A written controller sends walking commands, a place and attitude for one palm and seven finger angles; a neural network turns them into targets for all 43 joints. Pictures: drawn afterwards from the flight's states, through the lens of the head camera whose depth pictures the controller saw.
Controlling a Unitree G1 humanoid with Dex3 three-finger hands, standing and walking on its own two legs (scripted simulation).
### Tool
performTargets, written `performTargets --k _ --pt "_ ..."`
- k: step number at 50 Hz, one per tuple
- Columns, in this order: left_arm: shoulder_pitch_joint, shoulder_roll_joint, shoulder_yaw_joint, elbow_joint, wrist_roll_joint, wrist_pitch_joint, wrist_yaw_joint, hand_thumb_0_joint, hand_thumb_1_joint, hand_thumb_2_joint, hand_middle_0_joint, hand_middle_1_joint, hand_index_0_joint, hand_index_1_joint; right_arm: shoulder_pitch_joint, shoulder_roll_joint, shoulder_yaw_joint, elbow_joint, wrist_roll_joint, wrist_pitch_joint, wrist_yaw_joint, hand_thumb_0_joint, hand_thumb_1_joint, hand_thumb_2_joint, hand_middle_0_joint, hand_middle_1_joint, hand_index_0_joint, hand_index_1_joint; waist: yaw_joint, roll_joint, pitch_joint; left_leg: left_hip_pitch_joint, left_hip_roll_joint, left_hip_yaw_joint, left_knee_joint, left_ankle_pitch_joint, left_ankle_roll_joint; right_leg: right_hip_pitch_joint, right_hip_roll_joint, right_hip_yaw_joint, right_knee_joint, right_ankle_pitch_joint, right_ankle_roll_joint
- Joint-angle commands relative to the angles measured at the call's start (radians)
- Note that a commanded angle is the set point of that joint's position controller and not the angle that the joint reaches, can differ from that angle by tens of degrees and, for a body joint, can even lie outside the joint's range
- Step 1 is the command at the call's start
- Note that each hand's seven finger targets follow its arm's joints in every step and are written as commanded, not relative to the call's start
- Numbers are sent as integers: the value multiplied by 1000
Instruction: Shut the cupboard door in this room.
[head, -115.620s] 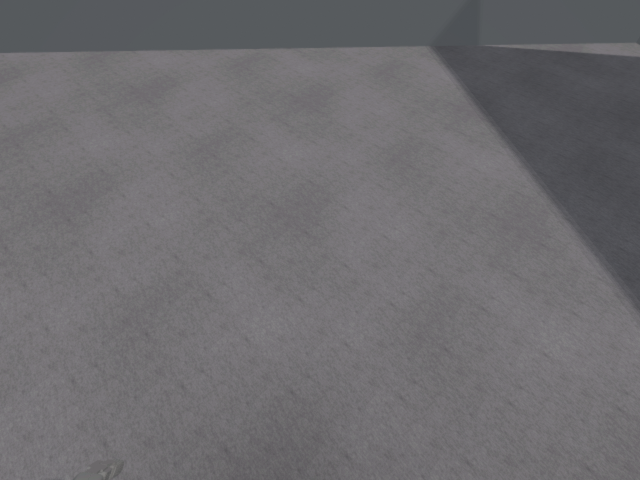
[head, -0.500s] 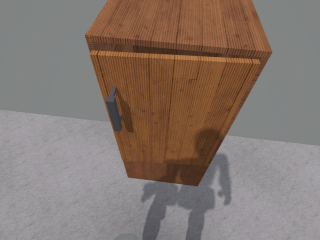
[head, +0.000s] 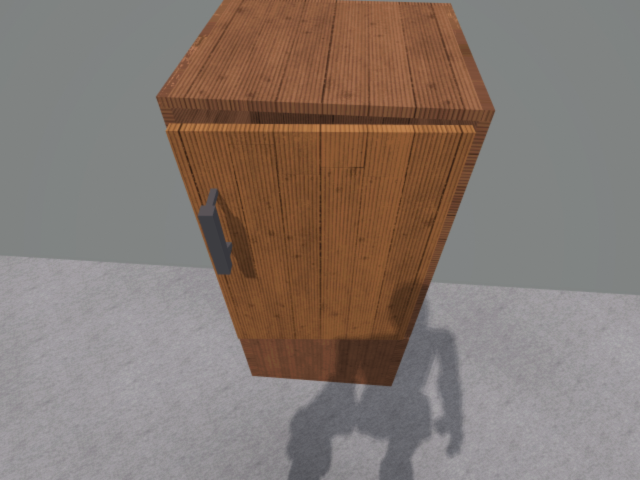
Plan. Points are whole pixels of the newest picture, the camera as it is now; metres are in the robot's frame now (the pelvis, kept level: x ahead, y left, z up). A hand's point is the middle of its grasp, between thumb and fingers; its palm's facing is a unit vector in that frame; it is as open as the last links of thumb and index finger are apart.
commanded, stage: come to a stop and stand still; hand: left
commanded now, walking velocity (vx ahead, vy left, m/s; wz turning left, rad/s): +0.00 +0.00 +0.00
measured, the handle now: (219, 232) +0.47 +0.18 +0.02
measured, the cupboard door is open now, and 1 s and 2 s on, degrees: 4 4 4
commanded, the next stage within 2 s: look again from close up in 0.84 s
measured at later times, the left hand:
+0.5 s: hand out of the picture +0.01 +0.15 -0.18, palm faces +0.04 -0.99 -0.16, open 7.4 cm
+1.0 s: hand out of the picture +0.03 +0.17 -0.18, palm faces +0.02 -0.98 -0.19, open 7.4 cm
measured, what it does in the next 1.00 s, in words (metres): stands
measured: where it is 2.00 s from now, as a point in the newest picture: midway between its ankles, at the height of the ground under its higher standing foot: outside the picture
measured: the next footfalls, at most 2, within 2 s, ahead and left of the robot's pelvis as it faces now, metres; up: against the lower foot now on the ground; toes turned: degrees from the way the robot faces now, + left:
none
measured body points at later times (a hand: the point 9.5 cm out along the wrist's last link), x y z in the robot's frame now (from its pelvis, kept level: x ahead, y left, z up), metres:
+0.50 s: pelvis +0.02 -0.01 +0.00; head +0.04 +0.00 +0.45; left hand +0.01 +0.20 -0.16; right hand -0.01 -0.22 -0.16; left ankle +0.04 +0.13 -0.74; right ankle -0.03 -0.12 -0.74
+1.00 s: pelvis +0.03 +0.00 +0.00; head +0.05 +0.00 +0.45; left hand +0.03 +0.22 -0.16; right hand +0.05 -0.23 -0.16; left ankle +0.04 +0.13 -0.74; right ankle -0.03 -0.12 -0.74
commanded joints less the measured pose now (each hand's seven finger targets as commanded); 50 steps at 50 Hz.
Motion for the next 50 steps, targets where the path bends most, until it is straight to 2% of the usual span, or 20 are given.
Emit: performTargets --k 1,4,8,12,16,20,29,36,39,40,46,47,48,49,50 --pt "12 114 15 -23 -9 -24 10 0 900 900 -200 -300 -200 -300 58 -70 -6 3 0 -24 -9 0 -900 -900 200 300 200 300 -3 -64 32 114 61 -65 -69 55 12 -138 -89 92 -174 65 -44" --pt "23 106 17 -7 -10 -20 12 0 900 900 -200 -300 -200 -300 81 -55 -1 26 0 -22 -13 0 -900 -900 200 300 200 300 4 -39 73 81 59 -68 -87 34 10 -121 -80 86 -187 33 -45" --pt "41 92 16 9 -14 -18 13 0 900 900 -200 -300 -200 -300 100 -48 2 42 -2 -22 -18 0 -900 -900 200 300 200 300 9 -10 68 81 56 -69 -91 29 8 -108 -81 83 -184 39 -47" --pt "47 82 15 12 -15 -19 14 0 900 900 -200 -300 -200 -300 122 -44 3 48 -1 -26 -22 0 -900 -900 200 300 200 300 11 -22 47 83 63 -72 -84 71 9 -75 -81 69 -172 94 -46" --pt "53 70 17 15 -14 -18 16 0 900 900 -200 -300 -200 -300 131 -40 2 48 0 -29 -26 0 -900 -900 200 300 200 300 13 -6 47 87 67 -77 -83 86 13 -69 -76 61 -159 119 -45" --pt "64 67 17 15 -12 -21 18 0 900 900 -200 -300 -200 -300 132 -41 0 46 2 -33 -28 0 -900 -900 200 300 200 300 14 -22 13 109 73 -77 -68 141 17 -44 -78 54 -143 188 -43" --pt "69 63 18 13 -7 -18 21 0 900 900 -200 -300 -200 -300 100 -43 -3 39 4 -32 -28 0 -900 -900 200 300 200 300 15 -27 53 117 75 -77 -72 144 22 -64 -75 50 -143 186 -36" --pt "63 71 19 11 -8 -20 20 0 900 900 -200 -300 -200 -300 81 -59 0 29 2 -37 -29 0 -900 -900 200 300 200 300 16 -5 21 135 74 -81 -72 192 22 -33 -79 49 -133 227 -32" --pt "68 79 20 14 -5 -21 20 0 900 900 -200 -300 -200 -300 75 -64 0 23 4 -38 -29 0 -900 -900 200 300 200 300 19 -23 14 148 77 -77 -68 217 24 -26 -82 43 -134 254 -31" --pt "67 78 18 13 -7 -20 20 0 900 900 -200 -300 -200 -300 71 -66 0 23 3 -38 -30 0 -900 -900 200 300 200 300 19 -12 8 152 75 -78 -66 219 24 -24 -84 45 -133 258 -30" --pt "62 86 17 13 -7 -20 20 0 900 900 -200 -300 -200 -300 62 -70 2 22 3 -37 -29 0 -900 -900 200 300 200 300 18 -15 21 146 72 -80 -73 216 22 -18 -86 42 -139 258 -29" --pt "129 104 6 16 12 -64 61 0 900 900 -200 -300 -200 -300 -12 -107 -2 -44 11 -57 -10 0 -900 -900 200 300 200 300 41 37 1 119 83 -41 147 342 8 -69 -125 92 -124 559 -9" --pt "70 146 14 -40 4 -68 56 0 900 900 -200 -300 -200 -300 51 -63 0 -67 2 -53 -3 0 -900 -900 200 300 200 300 -13 37 -44 72 63 -58 105 101 19 -32 -140 85 -73 451 -37" --pt "42 145 12 -55 3 -74 51 0 900 900 -200 -300 -200 -300 56 -60 6 -70 -6 -54 2 0 -900 -900 200 300 200 300 -1 47 -48 65 56 -49 81 85 16 -35 -124 75 -42 440 -48" --pt "40 138 7 -69 0 -71 45 0 900 900 -200 -300 -200 -300 73 -75 4 -82 -4 -54 -2 0 -900 -900 200 300 200 300 -7 18 -78 76 61 -58 82 119 27 -32 -98 58 -14 382 -50"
